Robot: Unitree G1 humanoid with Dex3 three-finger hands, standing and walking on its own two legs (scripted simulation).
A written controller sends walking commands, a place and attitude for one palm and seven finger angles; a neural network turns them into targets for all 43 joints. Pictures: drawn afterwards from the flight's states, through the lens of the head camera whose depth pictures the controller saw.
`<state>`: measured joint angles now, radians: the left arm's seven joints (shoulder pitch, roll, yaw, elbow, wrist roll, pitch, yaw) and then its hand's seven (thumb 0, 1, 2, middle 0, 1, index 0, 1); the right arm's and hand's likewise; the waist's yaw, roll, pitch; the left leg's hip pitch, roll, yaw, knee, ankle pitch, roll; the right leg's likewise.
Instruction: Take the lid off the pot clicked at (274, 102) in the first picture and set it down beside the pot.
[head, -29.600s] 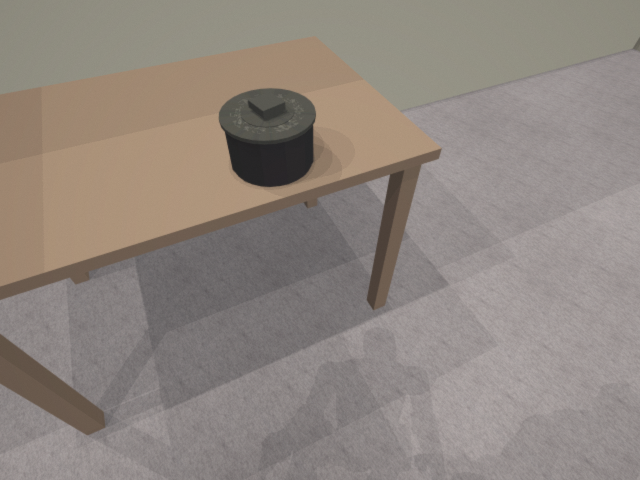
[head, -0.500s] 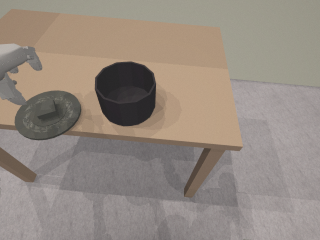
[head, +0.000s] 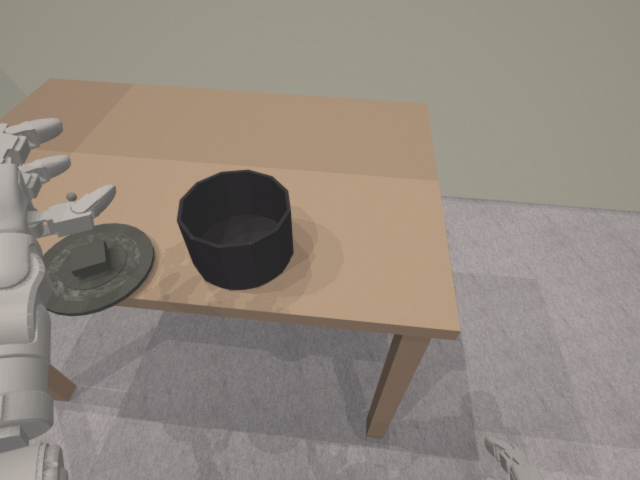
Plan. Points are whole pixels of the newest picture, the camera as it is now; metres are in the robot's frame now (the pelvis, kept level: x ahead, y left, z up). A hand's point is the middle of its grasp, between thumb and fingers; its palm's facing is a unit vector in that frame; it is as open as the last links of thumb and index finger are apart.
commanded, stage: draw the hand back to the body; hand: left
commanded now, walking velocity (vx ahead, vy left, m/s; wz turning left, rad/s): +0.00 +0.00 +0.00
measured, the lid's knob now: (89, 257) +0.44 +0.41 -0.03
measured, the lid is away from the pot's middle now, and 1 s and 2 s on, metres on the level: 0.25 0.25 0.25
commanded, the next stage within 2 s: step back with the hand held close in 1.34 s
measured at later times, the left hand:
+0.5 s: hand (49, 276) +0.26 +0.28 +0.17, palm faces +0.51 -0.82 -0.26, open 7.9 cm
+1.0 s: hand (27, 361) +0.18 +0.26 +0.16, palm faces +0.41 -0.86 -0.31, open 7.4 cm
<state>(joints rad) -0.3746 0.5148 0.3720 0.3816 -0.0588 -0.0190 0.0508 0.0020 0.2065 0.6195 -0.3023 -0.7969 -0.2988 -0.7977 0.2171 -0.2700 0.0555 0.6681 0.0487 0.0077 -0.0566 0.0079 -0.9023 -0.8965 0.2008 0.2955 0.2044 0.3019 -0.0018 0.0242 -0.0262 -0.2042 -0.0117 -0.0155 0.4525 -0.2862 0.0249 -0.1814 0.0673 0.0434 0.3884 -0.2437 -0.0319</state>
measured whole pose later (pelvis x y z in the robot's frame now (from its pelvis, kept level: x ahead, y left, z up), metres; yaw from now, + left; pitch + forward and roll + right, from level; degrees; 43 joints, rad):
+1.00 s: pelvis -0.03 +0.00 +0.00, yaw +1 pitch -6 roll -1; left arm 0.30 0.36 0.31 -0.28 -0.10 -0.06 0.06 0.02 0.89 0.90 -0.21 -0.30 -0.21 -0.30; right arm 0.16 -0.23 0.05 0.71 0.00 -0.12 -0.07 0.01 -0.90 -0.90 0.20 0.30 0.20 0.30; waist 0.06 0.04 0.02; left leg -0.06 -0.02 -0.02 0.39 -0.23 0.03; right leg -0.03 0.05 0.04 0.33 -0.19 -0.03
